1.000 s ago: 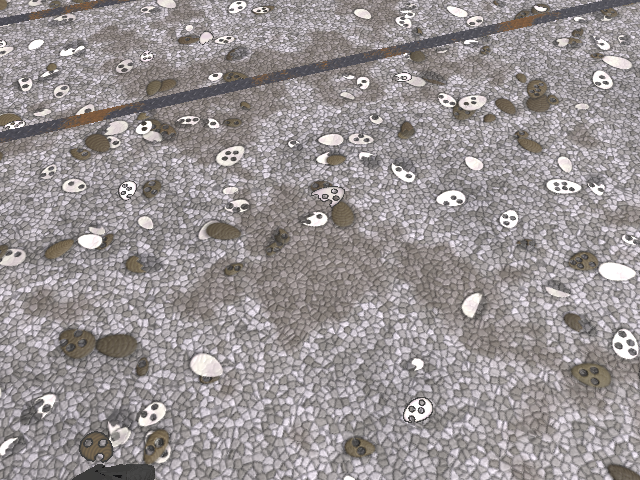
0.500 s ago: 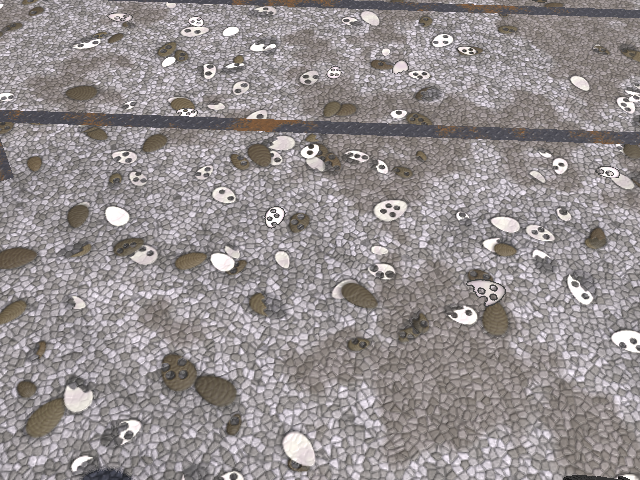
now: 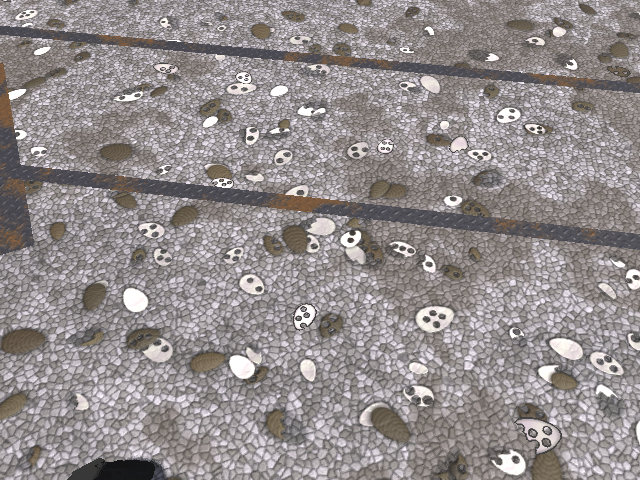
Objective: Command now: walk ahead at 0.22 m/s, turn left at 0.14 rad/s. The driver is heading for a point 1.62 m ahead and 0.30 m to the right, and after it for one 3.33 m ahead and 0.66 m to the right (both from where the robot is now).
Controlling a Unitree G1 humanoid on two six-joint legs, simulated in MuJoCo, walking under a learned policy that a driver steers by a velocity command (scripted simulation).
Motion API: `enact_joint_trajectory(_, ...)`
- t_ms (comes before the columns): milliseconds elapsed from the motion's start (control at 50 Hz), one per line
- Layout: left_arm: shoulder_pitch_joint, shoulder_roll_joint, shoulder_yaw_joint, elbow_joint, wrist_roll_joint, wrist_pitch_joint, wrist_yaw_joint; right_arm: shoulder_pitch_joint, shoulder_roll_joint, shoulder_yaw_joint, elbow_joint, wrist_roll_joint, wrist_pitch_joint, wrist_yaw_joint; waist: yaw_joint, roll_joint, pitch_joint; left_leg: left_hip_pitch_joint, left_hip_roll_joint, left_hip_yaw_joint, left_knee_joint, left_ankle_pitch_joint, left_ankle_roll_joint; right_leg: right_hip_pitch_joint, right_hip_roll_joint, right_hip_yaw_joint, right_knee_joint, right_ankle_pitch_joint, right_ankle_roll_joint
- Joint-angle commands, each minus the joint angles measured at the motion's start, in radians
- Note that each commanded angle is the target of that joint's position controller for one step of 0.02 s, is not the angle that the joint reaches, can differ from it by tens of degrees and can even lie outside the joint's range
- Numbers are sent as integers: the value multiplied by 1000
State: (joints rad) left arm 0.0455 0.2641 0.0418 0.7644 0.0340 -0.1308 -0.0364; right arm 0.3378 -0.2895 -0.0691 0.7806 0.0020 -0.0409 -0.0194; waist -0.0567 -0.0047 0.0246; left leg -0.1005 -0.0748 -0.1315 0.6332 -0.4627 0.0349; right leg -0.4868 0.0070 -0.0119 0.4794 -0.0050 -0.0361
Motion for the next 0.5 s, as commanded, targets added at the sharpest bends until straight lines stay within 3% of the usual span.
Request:
enact_joint_trajectory(20, 296, 153, 42, 20, -18, 11, 0, 214, -74, 2, -27, 7, -14, 4, 91, -231, -479, -407, -19, -79, 616, -245, -65, 797, -434, 558, 3, 687, -328)
enact_joint_trajectory(40, 233, 141, 37, 6, -37, 23, -3, 127, -138, -15, -35, 24, -2, 4, 105, -143, -352, -471, 24, -84, 676, -206, -76, 693, -394, 485, -32, 473, -286)
enact_joint_trajectory(60, 159, 117, 27, -7, -31, 36, 2, 36, -139, -16, -54, 20, 14, -4, 95, -71, -262, -485, 64, -37, 646, -149, -84, 573, -345, 410, -67, 330, -240)
enact_joint_trajectory(80, 92, 83, 10, -14, -24, 44, 4, -15, -130, -17, -66, 8, 31, -10, 75, -43, -173, -469, 97, -10, 567, -110, -89, 431, -307, 344, -108, 261, -219)
enact_joint_trajectory(120, 28, 82, 7, -6, -11, 57, 6, 3, -79, -10, -61, 3, 62, -18, 24, -109, -115, -321, 130, 35, 371, -55, -93, 236, -231, 247, -173, 157, -178)
enact_joint_trajectory(160, 15, 99, 14, 5, -4, 64, 12, 26, -39, 2, -44, -1, 67, -27, 18, -143, -128, -216, 120, 76, 215, -30, -100, 182, -200, 177, -185, 207, -183)
enact_joint_trajectory(220, 26, 115, 17, 27, -17, 75, 22, 19, -46, 2, -24, -3, 68, -28, 25, -125, -180, -114, 121, 89, 49, 156, -87, 196, -214, 172, -190, 73, -184)
enact_joint_trajectory(260, 2, 104, 10, 31, -26, 88, 24, 8, -41, 2, -11, -10, 72, -22, 12, -109, -147, -28, 108, 113, -82, 278, -65, 132, -186, 159, -202, -220, -145)
enact_joint_trajectory(280, 14, 83, 1, 39, -25, 91, 23, -16, -44, 2, -16, -22, 73, -20, 16, -97, -115, -4, 112, 106, -131, 296, -49, 95, -162, 158, -211, -377, -105)
enact_joint_trajectory(300, 35, 62, -8, 52, -20, 92, 21, -42, -61, 1, -32, -34, 72, -22, 25, -72, -81, 3, 156, 53, -175, 309, -27, 63, -136, 153, -204, -495, -56)
enact_joint_trajectory(320, 61, 68, -6, 57, -14, 94, 20, -69, -115, -9, -44, -30, 71, -27, 61, -9, -34, -57, 192, 16, -198, 220, 1, 55, -86, 115, -178, -526, -17)
enact_joint_trajectory(340, 66, 76, -1, 59, -17, 98, 24, -73, -126, -16, -23, -23, 65, -24, 77, 69, 0, -187, 167, 26, -210, 47, 14, 129, -43, 59, -145, -462, 5)
enact_joint_trajectory(380, 64, 74, -2, 70, -20, 102, 34, -95, -61, 0, -18, -28, 42, -19, 76, 95, 14, -252, 153, 35, -243, 48, -13, 208, -44, 49, -84, -356, 2)
enact_joint_trajectory(440, 88, 66, -3, 95, -17, 105, 40, -87, -53, 2, -4, -17, 16, -16, 78, 83, -19, -202, 150, 43, -210, 219, -32, 231, -42, 37, -44, -221, -9)
enact_joint_trajectory(500, 79, 66, -2, 114, -24, 104, 38, -71, -61, 1, 12, -12, 10, -17, 68, 52, -49, -165, 144, 51, -180, 320, -29, 257, -44, 33, -19, -108, -7)
